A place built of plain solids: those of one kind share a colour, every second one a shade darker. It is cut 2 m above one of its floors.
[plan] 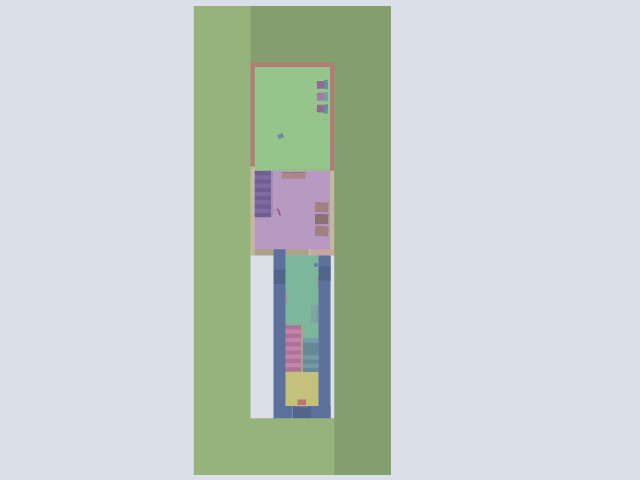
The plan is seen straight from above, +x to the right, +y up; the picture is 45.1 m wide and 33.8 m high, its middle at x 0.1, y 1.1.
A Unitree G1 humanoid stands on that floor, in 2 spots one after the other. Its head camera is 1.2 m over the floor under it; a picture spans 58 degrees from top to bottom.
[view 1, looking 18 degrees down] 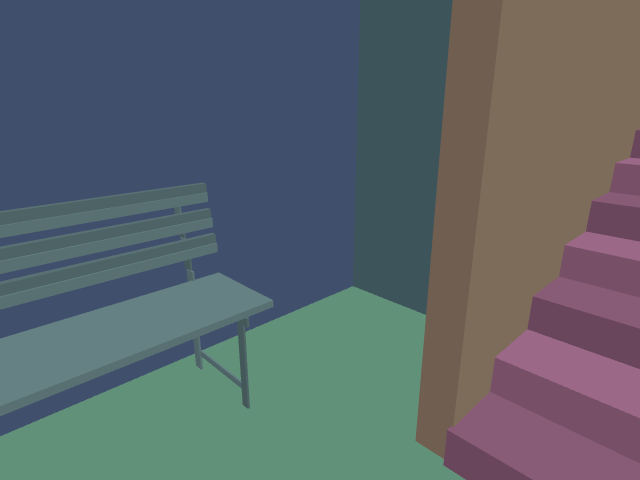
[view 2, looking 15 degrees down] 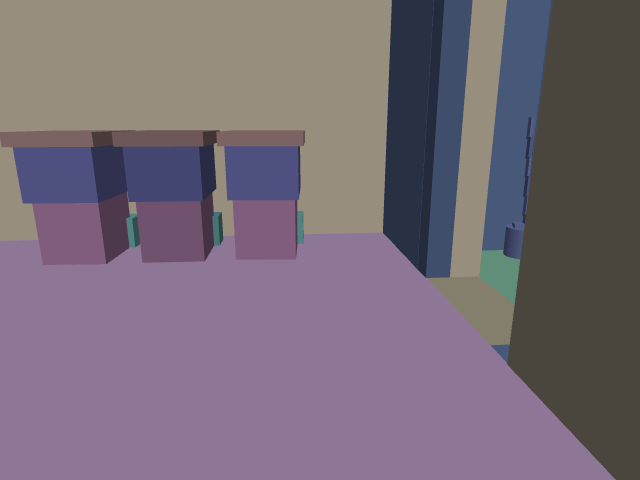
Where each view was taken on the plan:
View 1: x -1.78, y -3.78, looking -44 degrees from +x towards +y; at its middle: wall_hall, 2.60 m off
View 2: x -3.92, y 1.59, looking -5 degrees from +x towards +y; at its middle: floor_area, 4.64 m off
